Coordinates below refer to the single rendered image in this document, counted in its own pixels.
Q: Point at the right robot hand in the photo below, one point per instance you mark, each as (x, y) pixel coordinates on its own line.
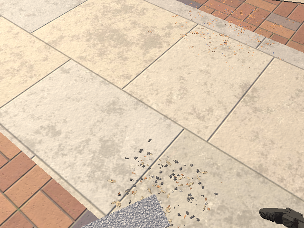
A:
(288, 217)

